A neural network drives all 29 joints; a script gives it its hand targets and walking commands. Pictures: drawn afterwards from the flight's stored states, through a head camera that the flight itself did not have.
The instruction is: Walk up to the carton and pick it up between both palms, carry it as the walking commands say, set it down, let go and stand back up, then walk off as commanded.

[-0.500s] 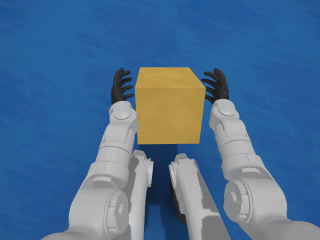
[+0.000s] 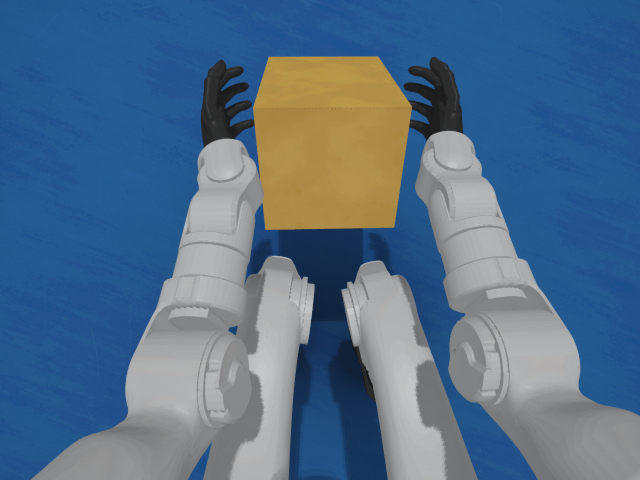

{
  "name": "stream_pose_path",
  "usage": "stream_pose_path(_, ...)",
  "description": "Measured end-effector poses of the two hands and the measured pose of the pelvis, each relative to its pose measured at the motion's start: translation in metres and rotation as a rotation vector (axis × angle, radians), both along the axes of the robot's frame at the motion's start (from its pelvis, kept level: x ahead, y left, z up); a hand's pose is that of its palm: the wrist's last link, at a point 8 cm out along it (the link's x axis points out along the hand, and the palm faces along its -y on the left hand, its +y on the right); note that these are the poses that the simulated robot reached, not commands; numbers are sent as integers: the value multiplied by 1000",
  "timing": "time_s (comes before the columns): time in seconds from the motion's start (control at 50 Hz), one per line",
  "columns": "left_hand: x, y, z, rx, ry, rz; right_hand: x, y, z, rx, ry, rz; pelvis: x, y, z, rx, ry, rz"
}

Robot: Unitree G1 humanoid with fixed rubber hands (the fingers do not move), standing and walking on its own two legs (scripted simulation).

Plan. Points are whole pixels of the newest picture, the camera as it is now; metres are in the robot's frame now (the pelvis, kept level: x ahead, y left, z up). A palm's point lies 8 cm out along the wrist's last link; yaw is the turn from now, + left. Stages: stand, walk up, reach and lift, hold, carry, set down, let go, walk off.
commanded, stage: set down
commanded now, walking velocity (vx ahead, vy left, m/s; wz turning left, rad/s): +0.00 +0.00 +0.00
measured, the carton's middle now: (326, 135) +0.50 +0.01 -0.23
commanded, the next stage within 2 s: none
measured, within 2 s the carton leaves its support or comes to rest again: neither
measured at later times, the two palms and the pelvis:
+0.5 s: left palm (233, 140) +0.49 +0.14 -0.20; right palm (413, 135) +0.50 -0.11 -0.21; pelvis -0.03 +0.00 -0.06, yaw +0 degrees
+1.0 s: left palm (231, 112) +0.53 +0.14 -0.22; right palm (415, 114) +0.53 -0.12 -0.23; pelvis +0.01 +0.00 -0.10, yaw +1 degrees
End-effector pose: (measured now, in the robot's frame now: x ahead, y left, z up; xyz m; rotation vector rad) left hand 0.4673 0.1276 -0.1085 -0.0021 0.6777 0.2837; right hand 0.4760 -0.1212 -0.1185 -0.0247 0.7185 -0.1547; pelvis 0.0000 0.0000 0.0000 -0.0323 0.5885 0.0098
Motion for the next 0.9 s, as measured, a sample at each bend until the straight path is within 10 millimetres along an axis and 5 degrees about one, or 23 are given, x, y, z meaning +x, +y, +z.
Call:
stream_pose_path(0.14,7,1,-47,-4,-39,10,7,3,-48,-2,-39,-18,-23,-3,-13,11,-176,-1)
stream_pose_path(0.24,8,5,-76,10,7,-15,3,7,-80,2,4,-40,-26,-2,-36,12,-141,2)
stream_pose_path(0.62,41,17,-99,-2,13,-52,36,13,-102,32,-19,61,-31,5,-75,-12,-141,6)
stream_pose_path(0.9,64,15,-104,-17,4,-39,57,3,-112,97,-22,104,3,5,-95,27,29,-8)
